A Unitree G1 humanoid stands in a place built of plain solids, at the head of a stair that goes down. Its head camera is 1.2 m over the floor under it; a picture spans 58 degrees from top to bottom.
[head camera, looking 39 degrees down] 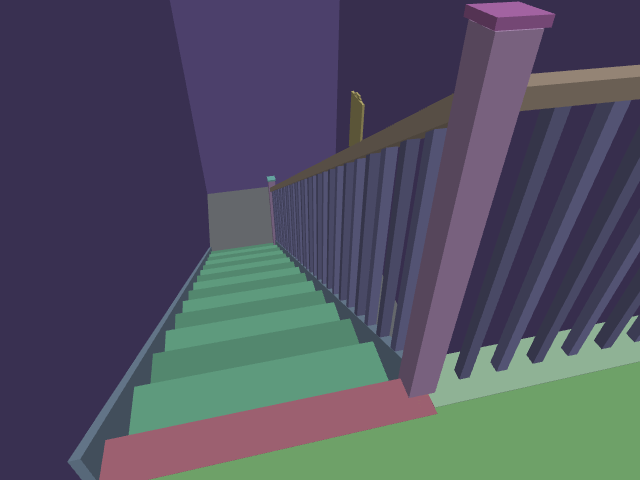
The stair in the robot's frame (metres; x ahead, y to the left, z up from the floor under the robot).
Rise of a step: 0.20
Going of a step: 0.29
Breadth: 0.90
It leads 13 degrees to the left of straight ahead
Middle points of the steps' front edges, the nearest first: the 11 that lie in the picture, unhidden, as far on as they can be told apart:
0.69 0.17 0.00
0.98 0.23 -0.19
1.26 0.30 -0.38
1.55 0.36 -0.58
1.84 0.43 -0.78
2.12 0.49 -0.97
2.41 0.56 -1.17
2.70 0.62 -1.36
2.98 0.69 -1.56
3.27 0.76 -1.76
3.56 0.82 -1.95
